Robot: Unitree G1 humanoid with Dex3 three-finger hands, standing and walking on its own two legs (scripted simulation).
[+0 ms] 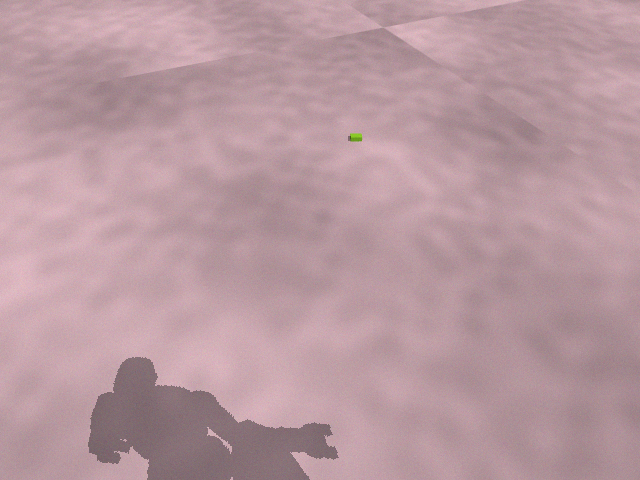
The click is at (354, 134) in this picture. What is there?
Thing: small brick
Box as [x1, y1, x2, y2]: [350, 133, 361, 140]
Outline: 361,133 350,134 350,139 361,140
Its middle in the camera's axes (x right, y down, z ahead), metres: +0.21 -0.54 +2.13
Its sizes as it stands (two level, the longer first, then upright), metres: 0.062 0.038 0.025
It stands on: the floor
